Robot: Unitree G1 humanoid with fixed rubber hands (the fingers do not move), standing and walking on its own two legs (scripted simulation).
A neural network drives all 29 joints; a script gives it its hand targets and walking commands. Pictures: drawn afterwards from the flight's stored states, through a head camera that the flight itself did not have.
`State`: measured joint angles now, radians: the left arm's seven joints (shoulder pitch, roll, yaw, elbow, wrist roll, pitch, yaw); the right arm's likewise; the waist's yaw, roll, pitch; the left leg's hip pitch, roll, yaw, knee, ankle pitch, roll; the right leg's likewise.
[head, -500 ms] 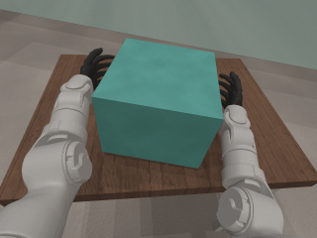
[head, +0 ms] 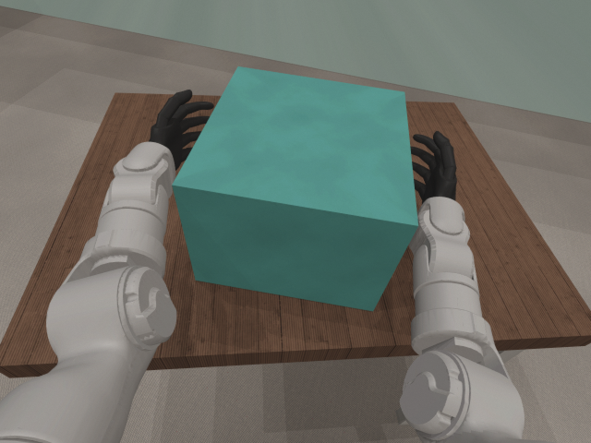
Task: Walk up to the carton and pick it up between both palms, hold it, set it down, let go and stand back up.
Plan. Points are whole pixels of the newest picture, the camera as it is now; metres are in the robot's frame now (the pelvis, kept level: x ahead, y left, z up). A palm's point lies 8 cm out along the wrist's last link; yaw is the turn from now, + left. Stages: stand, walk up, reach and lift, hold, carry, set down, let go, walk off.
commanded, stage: set down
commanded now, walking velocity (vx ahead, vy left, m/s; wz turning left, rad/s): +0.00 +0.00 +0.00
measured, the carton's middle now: (302, 183) +0.47 -0.04 +0.09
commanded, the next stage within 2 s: none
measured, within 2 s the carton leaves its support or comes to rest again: neither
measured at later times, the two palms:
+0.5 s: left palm (166, 151) +0.48 +0.15 +0.15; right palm (434, 196) +0.39 -0.20 +0.14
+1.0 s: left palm (141, 147) +0.50 +0.19 +0.15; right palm (442, 201) +0.40 -0.22 +0.12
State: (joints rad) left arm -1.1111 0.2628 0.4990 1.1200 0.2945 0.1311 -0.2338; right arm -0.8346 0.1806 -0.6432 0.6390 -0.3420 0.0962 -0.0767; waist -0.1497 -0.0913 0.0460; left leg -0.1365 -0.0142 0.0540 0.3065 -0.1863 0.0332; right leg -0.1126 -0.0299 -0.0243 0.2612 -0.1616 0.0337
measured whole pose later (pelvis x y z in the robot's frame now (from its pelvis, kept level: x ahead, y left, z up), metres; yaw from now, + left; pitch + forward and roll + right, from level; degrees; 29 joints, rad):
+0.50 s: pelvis +0.00 +0.00 +0.00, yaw -1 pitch +0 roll +0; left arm -1.07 0.22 0.55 1.05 0.35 0.12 -0.27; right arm -0.79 0.18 -0.62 0.59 -0.37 0.06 -0.08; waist -0.11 -0.07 0.07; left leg -0.10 -0.01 0.08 0.30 -0.20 0.04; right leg -0.09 -0.03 -0.01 0.26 -0.17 0.04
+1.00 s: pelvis +0.00 +0.00 -0.01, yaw -1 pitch +12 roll -3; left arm -1.18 0.50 -0.11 1.41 -0.29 0.02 -0.10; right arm -0.91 -0.11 -0.09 1.03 0.24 0.06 -0.26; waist -0.20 -0.02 -0.14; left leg -0.44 0.03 0.04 0.49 -0.25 0.02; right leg -0.37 0.00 -0.04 0.34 -0.16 0.02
